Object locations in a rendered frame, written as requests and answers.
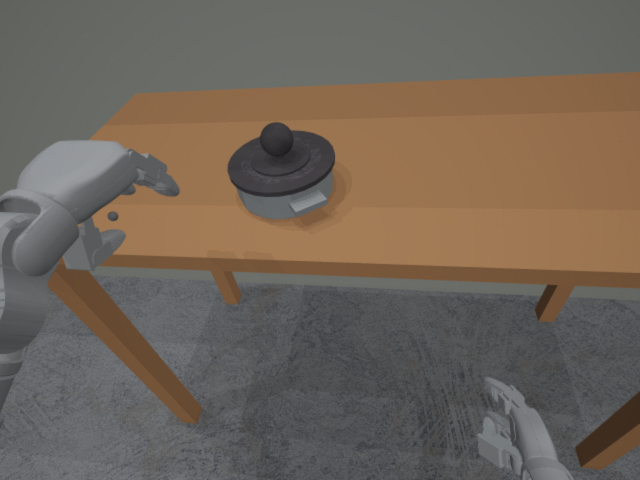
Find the robot right hand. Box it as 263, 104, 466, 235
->
477, 377, 558, 479

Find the lid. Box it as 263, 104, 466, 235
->
228, 130, 335, 197

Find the robot left forearm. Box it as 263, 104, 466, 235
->
0, 189, 79, 429

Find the table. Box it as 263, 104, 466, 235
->
47, 72, 640, 470

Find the robot left hand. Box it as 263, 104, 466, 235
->
16, 140, 180, 271

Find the robot right forearm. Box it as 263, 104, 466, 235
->
521, 457, 574, 480

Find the pot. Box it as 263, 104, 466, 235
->
237, 170, 333, 219

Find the knob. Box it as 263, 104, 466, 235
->
260, 122, 294, 157

